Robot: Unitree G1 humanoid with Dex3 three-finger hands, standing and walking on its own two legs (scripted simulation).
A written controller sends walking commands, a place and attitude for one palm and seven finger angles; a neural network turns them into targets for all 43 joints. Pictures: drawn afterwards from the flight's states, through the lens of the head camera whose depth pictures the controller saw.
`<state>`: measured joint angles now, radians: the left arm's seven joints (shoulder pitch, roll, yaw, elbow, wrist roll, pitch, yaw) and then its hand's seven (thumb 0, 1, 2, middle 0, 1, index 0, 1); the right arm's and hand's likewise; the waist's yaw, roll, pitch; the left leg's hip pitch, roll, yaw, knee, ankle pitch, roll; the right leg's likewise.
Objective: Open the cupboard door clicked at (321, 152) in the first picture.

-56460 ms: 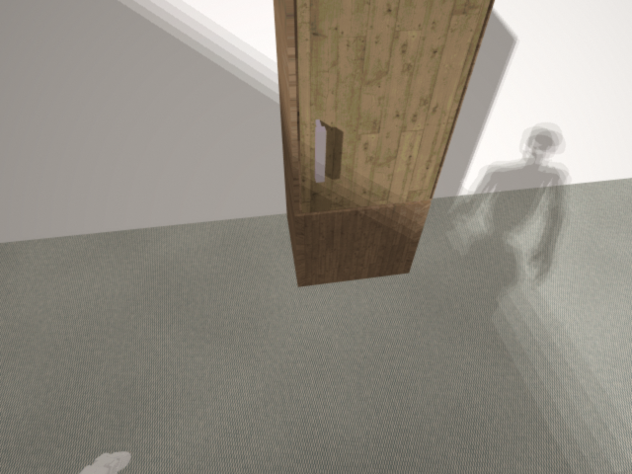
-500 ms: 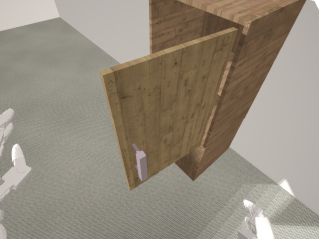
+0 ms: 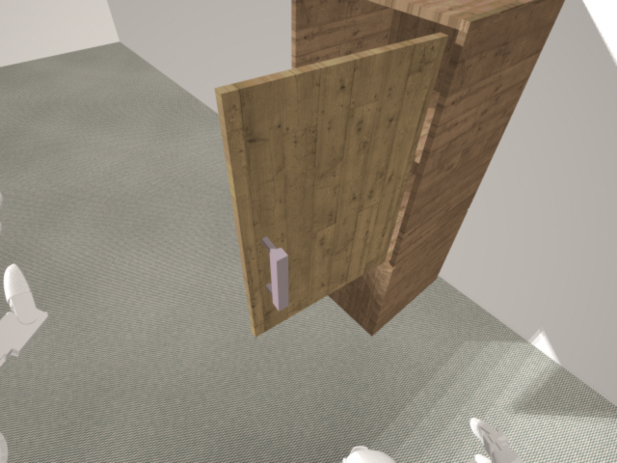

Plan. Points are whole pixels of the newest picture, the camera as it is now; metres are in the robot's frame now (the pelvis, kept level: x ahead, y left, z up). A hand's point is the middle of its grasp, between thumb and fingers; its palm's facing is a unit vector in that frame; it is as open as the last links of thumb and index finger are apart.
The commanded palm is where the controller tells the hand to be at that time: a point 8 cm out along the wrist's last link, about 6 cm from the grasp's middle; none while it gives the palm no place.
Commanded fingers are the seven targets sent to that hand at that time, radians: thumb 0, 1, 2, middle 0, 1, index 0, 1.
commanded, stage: step back with the hand held close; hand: left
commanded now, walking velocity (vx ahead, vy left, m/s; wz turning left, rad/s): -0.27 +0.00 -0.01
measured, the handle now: (274, 273) +0.46 +0.08 -0.08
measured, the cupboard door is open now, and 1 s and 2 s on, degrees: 83 83 83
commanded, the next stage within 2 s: stop stepping back and stand still in 0.38 s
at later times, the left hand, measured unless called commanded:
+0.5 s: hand (57, 401) +0.13 +0.20 +0.18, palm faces +0.22 -0.80 -0.56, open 7.4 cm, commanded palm +0.06 +0.26 +0.20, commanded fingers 0.00 0.90 0.90 -0.20 -0.30 -0.20 -0.30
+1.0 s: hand out of the picture +0.00 +0.22 +0.20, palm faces +0.44 -0.77 -0.46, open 7.4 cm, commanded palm -0.06 +0.26 +0.20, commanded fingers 0.00 0.90 0.90 -0.20 -0.30 -0.20 -0.30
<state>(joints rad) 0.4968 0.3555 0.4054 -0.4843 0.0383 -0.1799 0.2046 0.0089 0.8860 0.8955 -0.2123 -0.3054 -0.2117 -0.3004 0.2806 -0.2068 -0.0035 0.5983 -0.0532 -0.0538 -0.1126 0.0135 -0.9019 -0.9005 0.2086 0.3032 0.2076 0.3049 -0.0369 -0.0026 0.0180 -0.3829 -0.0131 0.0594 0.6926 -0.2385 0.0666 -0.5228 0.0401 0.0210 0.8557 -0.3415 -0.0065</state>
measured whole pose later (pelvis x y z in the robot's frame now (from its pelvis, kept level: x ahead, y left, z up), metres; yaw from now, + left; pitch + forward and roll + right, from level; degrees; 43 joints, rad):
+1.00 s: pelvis -0.20 -0.04 +0.02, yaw -1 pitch -1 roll +1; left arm 0.54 0.42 0.42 -0.49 0.01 -0.19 0.17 0.01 0.89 0.90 -0.21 -0.31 -0.21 -0.30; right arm 0.30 -0.18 0.01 0.66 -0.02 -0.16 -0.09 0.01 -0.90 -0.90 0.21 0.30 0.21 0.30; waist -0.03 -0.05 -0.04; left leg -0.22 0.01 0.04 0.51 -0.27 0.01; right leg -0.39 0.01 -0.07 0.76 -0.39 0.00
